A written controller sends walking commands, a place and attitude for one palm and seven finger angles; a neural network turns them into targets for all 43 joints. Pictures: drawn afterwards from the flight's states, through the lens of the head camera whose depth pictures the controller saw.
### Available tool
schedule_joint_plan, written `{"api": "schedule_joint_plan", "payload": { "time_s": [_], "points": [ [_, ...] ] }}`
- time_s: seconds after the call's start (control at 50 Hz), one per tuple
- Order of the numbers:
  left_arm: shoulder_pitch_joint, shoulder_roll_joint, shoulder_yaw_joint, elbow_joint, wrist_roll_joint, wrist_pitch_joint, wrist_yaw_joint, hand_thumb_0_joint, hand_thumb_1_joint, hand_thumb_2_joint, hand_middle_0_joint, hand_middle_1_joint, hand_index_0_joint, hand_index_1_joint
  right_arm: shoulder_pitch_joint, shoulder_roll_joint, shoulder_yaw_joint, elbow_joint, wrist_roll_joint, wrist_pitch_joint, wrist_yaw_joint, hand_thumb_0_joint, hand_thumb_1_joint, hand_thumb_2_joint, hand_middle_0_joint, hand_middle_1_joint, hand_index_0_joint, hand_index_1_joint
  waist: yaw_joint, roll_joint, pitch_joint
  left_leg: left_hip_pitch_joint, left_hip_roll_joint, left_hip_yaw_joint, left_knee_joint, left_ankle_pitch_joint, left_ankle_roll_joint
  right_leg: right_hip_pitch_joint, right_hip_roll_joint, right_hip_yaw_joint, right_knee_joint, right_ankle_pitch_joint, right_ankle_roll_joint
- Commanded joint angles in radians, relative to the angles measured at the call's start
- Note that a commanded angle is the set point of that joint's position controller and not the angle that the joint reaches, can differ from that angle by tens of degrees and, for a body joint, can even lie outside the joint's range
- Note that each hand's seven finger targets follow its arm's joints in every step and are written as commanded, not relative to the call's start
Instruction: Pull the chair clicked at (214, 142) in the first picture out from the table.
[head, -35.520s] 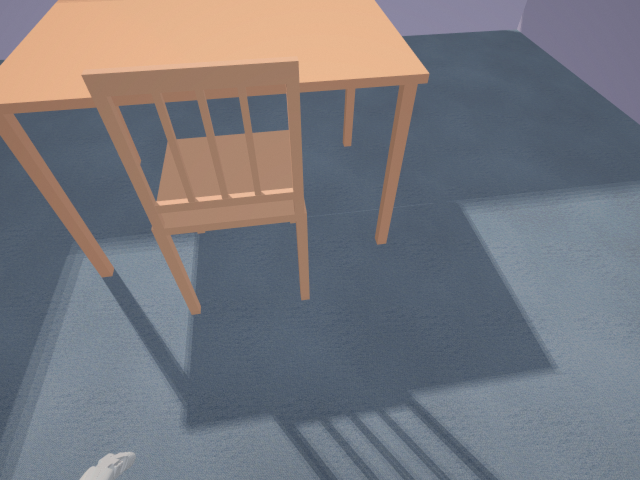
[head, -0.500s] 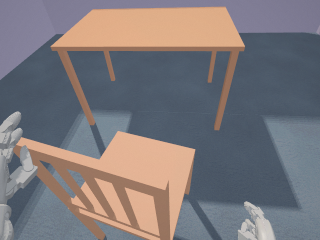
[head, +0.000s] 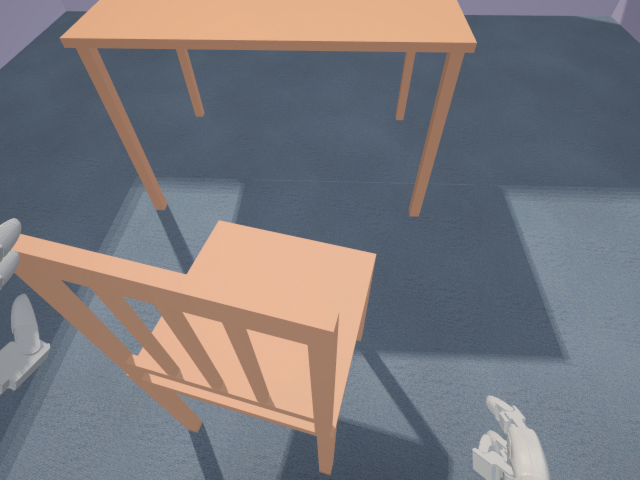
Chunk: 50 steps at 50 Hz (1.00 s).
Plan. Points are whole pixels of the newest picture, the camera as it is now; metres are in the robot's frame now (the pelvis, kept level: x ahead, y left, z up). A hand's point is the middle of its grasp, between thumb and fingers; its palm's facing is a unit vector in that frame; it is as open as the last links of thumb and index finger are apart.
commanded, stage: step back with the hand held close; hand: left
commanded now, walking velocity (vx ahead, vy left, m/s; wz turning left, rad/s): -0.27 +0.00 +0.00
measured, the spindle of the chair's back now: (195, 349) +0.30 +0.21 -0.08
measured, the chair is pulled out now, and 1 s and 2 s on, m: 0.71 0.71 0.71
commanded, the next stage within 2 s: stop stepping back and stand still in 1.20 s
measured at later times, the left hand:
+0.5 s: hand out of the picture +0.13 +0.27 +0.17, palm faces +0.45 -0.74 -0.50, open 7.4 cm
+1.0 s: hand out of the picture +0.09 +0.24 +0.18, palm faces +0.38 -0.77 -0.51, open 7.4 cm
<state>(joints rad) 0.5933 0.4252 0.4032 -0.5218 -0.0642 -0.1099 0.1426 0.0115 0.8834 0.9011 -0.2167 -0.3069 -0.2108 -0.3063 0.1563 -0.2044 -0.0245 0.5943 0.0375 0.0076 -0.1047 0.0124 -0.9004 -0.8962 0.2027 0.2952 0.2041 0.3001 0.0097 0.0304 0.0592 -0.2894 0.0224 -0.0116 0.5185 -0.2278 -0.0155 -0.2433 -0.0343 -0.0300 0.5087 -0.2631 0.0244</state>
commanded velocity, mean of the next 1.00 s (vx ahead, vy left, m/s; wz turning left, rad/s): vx -0.36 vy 0.00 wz -0.03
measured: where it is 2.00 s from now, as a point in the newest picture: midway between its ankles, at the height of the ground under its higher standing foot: outside the picture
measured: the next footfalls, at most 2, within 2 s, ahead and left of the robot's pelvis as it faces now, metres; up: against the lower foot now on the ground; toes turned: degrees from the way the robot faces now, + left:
right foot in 0.92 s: -0.07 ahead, -0.14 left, +0.00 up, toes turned +0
left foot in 1.16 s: -0.08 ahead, +0.12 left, +0.00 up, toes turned +1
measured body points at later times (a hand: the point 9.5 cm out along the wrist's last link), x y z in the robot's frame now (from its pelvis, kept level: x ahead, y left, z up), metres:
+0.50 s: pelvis -0.06 +0.01 -0.02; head -0.04 +0.02 +0.43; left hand +0.10 +0.31 +0.19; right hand +0.11 -0.22 -0.09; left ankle +0.03 +0.13 -0.73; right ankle +0.00 -0.13 -0.73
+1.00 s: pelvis -0.11 -0.01 -0.01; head -0.07 +0.00 +0.44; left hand +0.06 +0.28 +0.20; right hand +0.06 -0.23 -0.10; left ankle +0.00 +0.13 -0.73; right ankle -0.10 -0.14 -0.74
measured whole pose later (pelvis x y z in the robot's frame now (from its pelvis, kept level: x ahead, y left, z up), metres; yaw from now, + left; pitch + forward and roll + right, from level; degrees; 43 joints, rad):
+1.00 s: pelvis -0.11 -0.01 -0.01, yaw +1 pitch +1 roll -5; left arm 0.55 0.43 0.46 -0.61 -0.04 -0.30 0.12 0.01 0.88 0.90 -0.21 -0.31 -0.21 -0.31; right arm 0.17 -0.18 -0.01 0.65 -0.01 -0.19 -0.06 0.01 -0.90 -0.90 0.21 0.30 0.21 0.30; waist 0.01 0.05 0.08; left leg -0.50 0.11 -0.07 0.64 -0.18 -0.03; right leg -0.27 0.06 -0.05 0.54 -0.27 0.00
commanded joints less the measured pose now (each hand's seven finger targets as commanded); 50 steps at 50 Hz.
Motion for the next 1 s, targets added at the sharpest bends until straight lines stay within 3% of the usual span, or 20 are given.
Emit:
{"api": "schedule_joint_plan", "payload": {
  "time_s": [0.0, 0.14, 0.2, 0.26, 0.28, 0.36, 0.46, 0.5, 0.56, 0.62, 0.64, 0.7, 0.72, 0.74, 0.76, 0.82, 0.92, 0.94, 0.96, 0.98],
  "points": [
    [-0.026, 0.155, 0.116, -0.207, -0.001, -0.070, 0.037, 0.000, 0.900, 0.900, -0.200, -0.300, -0.200, -0.300, -0.092, -0.120, -0.033, -0.166, -0.011, -0.067, -0.009, 0.000, -0.900, -0.900, 0.200, 0.300, 0.200, 0.300, -0.001, 0.024, -0.177, -0.008, 0.100, -0.086, -0.045, 0.152, 0.045, 0.047, -0.086, 0.079, -0.064, 0.188, -0.039],
    [-0.073, 0.175, 0.128, -0.190, 0.007, -0.087, 0.053, 0.000, 0.900, 0.900, -0.200, -0.300, -0.200, -0.300, -0.073, -0.118, -0.022, -0.166, -0.017, -0.093, -0.007, 0.000, -0.900, -0.900, 0.200, 0.300, 0.200, 0.300, -0.013, -0.046, -0.078, -0.054, 0.054, -0.080, 0.015, -0.215, 0.036, -0.162, -0.124, 0.148, -0.195, -0.241, -0.072],
    [-0.097, 0.180, 0.133, -0.230, 0.014, -0.103, 0.058, 0.000, 0.900, 0.900, -0.200, -0.300, -0.200, -0.300, -0.069, -0.133, -0.013, -0.177, -0.021, -0.112, -0.013, 0.000, -0.900, -0.900, 0.200, 0.300, 0.200, 0.300, -0.014, 0.057, -0.067, -0.137, 0.100, -0.150, -0.116, -0.303, 0.053, -0.113, -0.060, 0.078, -0.112, -0.272, -0.045],
    [-0.091, 0.178, 0.146, -0.243, 0.021, -0.119, 0.057, 0.000, 0.900, 0.900, -0.200, -0.300, -0.200, -0.300, -0.072, -0.139, -0.016, -0.183, -0.012, -0.138, -0.015, 0.000, -0.900, -0.900, 0.200, 0.300, 0.200, 0.300, -0.009, 0.210, -0.095, -0.301, 0.173, -0.234, -0.254, -0.398, 0.090, 0.090, 0.010, 0.025, 0.087, -0.115, -0.019],
    [-0.084, 0.161, 0.138, -0.242, 0.020, -0.125, 0.052, 0.000, 0.900, 0.900, -0.200, -0.300, -0.200, -0.300, -0.063, -0.137, -0.014, -0.185, -0.014, -0.146, -0.013, 0.000, -0.900, -0.900, 0.200, 0.300, 0.200, 0.300, -0.007, 0.210, -0.102, -0.312, 0.176, -0.229, -0.248, -0.393, 0.091, 0.106, 0.015, 0.024, 0.104, -0.092, -0.018],
    [-0.046, 0.183, 0.164, -0.247, 0.016, -0.137, 0.042, 0.000, 0.900, 0.900, -0.200, -0.300, -0.200, -0.300, -0.048, -0.140, -0.021, -0.169, -0.021, -0.169, -0.003, 0.000, -0.900, -0.900, 0.200, 0.300, 0.200, 0.300, -0.005, 0.153, -0.137, -0.272, 0.146, -0.182, -0.164, -0.308, 0.085, 0.098, -0.002, 0.051, 0.064, -0.019, -0.024],
    [-0.063, 0.187, 0.198, -0.234, 0.032, -0.163, 0.040, 0.000, 0.900, 0.900, -0.200, -0.300, -0.200, -0.300, -0.037, -0.147, -0.032, -0.160, -0.025, -0.186, 0.003, 0.000, -0.900, -0.900, 0.200, 0.300, 0.200, 0.300, -0.007, 0.133, -0.093, -0.430, 0.146, -0.172, -0.144, -0.491, 0.091, 0.112, -0.002, 0.090, 0.084, -0.145, -0.034],
    [-0.077, 0.184, 0.188, -0.245, 0.027, -0.172, 0.041, 0.000, 0.900, 0.900, -0.200, -0.300, -0.200, -0.300, -0.024, -0.130, -0.031, -0.157, -0.029, -0.188, 0.008, 0.000, -0.900, -0.900, 0.200, 0.300, 0.200, 0.300, -0.012, 0.008, -0.095, -0.312, 0.087, -0.121, -0.015, -0.408, 0.060, -0.036, -0.054, 0.173, -0.036, -0.175, -0.064],
    [-0.079, 0.207, 0.200, -0.214, 0.011, -0.169, 0.054, 0.000, 0.900, 0.900, -0.200, -0.300, -0.200, -0.300, -0.002, -0.116, -0.041, -0.101, -0.041, -0.181, 0.015, 0.000, -0.900, -0.900, 0.200, 0.300, 0.200, 0.300, -0.019, -0.142, -0.155, -0.060, 0.008, -0.035, 0.274, -0.237, 0.010, -0.242, -0.225, 0.308, -0.209, -0.166, -0.164],
    [-0.109, 0.193, 0.181, -0.228, 0.015, -0.167, 0.053, 0.000, 0.900, 0.900, -0.200, -0.300, -0.200, -0.300, -0.028, -0.106, -0.030, -0.100, -0.044, -0.168, 0.026, 0.000, -0.900, -0.900, 0.200, 0.300, 0.200, 0.300, -0.023, -0.204, -0.175, -0.015, 0.008, -0.042, 0.253, -0.146, 0.018, -0.225, -0.232, 0.223, -0.173, -0.055, -0.147],
    [-0.109, 0.195, 0.186, -0.228, 0.016, -0.170, 0.051, 0.000, 0.900, 0.900, -0.200, -0.300, -0.200, -0.300, -0.042, -0.107, -0.029, -0.105, -0.043, -0.167, 0.023, 0.000, -0.900, -0.900, 0.200, 0.300, 0.200, 0.300, -0.022, -0.175, -0.158, -0.025, 0.028, -0.067, 0.150, -0.143, 0.031, -0.214, -0.191, 0.186, -0.136, -0.058, -0.120],
    [-0.086, 0.173, 0.187, -0.243, 0.025, -0.183, 0.049, 0.000, 0.900, 0.900, -0.200, -0.300, -0.200, -0.300, -0.071, -0.140, -0.033, -0.129, -0.037, -0.176, 0.007, 0.000, -0.900, -0.900, 0.200, 0.300, 0.200, 0.300, -0.013, 0.156, -0.116, -0.214, 0.229, -0.270, -0.180, -0.072, 0.110, -0.066, 0.014, 0.044, 0.185, -0.044, -0.022],
    [-0.078, 0.174, 0.200, -0.241, 0.021, -0.192, 0.041, 0.000, 0.900, 0.900, -0.200, -0.300, -0.200, -0.300, -0.063, -0.125, -0.040, -0.126, -0.034, -0.186, 0.008, 0.000, -0.900, -0.900, 0.200, 0.300, 0.200, 0.300, -0.019, 0.227, -0.156, -0.279, 0.291, -0.313, -0.254, -0.164, 0.133, -0.004, 0.032, 0.037, 0.311, -0.171, -0.013],
    [-0.080, 0.167, 0.201, -0.243, 0.022, -0.202, 0.035, 0.000, 0.900, 0.900, -0.200, -0.300, -0.200, -0.300, -0.048, -0.133, -0.044, -0.125, -0.035, -0.194, 0.010, 0.000, -0.900, -0.900, 0.200, 0.300, 0.200, 0.300, -0.028, 0.256, -0.141, -0.376, 0.318, -0.315, -0.313, -0.328, 0.154, 0.054, 0.052, 0.054, 0.418, -0.218, -0.012],
    [-0.074, 0.171, 0.208, -0.206, 0.025, -0.200, 0.039, 0.000, 0.900, 0.900, -0.200, -0.300, -0.200, -0.300, -0.052, -0.132, -0.048, -0.120, -0.032, -0.197, 0.008, 0.000, -0.900, -0.900, 0.200, 0.300, 0.200, 0.300, -0.027, 0.275, -0.111, -0.413, 0.318, -0.314, -0.301, -0.330, 0.172, 0.051, 0.048, 0.068, 0.436, -0.213, -0.011],
    [-0.064, 0.157, 0.181, -0.289, 0.015, -0.223, 0.021, 0.000, 0.900, 0.900, -0.200, -0.300, -0.200, -0.300, -0.006, -0.131, -0.054, -0.091, -0.039, -0.223, 0.029, 0.000, -0.900, -0.900, 0.200, 0.300, 0.200, 0.300, -0.010, 0.198, -0.164, -0.112, 0.256, -0.216, -0.107, 0.156, 0.144, -0.036, 0.026, 0.027, 0.160, -0.137, -0.012],
    [-0.055, 0.195, 0.208, -0.297, 0.017, -0.262, 0.003, 0.000, 0.900, 0.900, -0.200, -0.300, -0.200, -0.300, -0.022, -0.123, -0.039, -0.067, -0.052, -0.246, 0.036, 0.000, -0.900, -0.900, 0.200, 0.300, 0.200, 0.300, -0.003, 0.134, -0.193, -0.052, 0.175, -0.138, 0.027, 0.138, 0.074, 0.039, -0.010, 0.020, -0.130, 0.160, -0.022],
    [-0.069, 0.189, 0.195, -0.294, 0.016, -0.261, 0.000, 0.000, 0.900, 0.900, -0.200, -0.300, -0.200, -0.300, -0.010, -0.122, -0.049, -0.073, -0.045, -0.246, 0.031, 0.000, -0.900, -0.900, 0.200, 0.300, 0.200, 0.300, -0.012, 0.018, -0.204, -0.064, 0.111, -0.083, 0.091, 0.032, 0.033, -0.001, -0.050, 0.082, -0.106, 0.209, -0.065],
    [-0.052, 0.222, 0.204, -0.276, 0.005, -0.251, 0.006, 0.000, 0.900, 0.900, -0.200, -0.300, -0.200, -0.300, -0.001, -0.117, -0.064, -0.075, -0.033, -0.238, 0.029, 0.000, -0.900, -0.900, 0.200, 0.300, 0.200, 0.300, -0.020, -0.140, -0.218, -0.038, 0.040, -0.033, 0.211, -0.057, 0.001, -0.075, -0.168, 0.229, -0.146, 0.248, -0.124],
    [-0.031, 0.208, 0.191, -0.248, -0.007, -0.242, 0.015, 0.000, 0.900, 0.900, -0.200, -0.300, -0.200, -0.300, -0.007, -0.113, -0.069, -0.073, -0.029, -0.224, 0.028, 0.000, -0.900, -0.900, 0.200, 0.300, 0.200, 0.300, -0.024, -0.190, -0.213, -0.033, -0.007, -0.028, 0.359, -0.124, -0.013, -0.131, -0.294, 0.324, -0.205, 0.230, -0.195]
  ]
}}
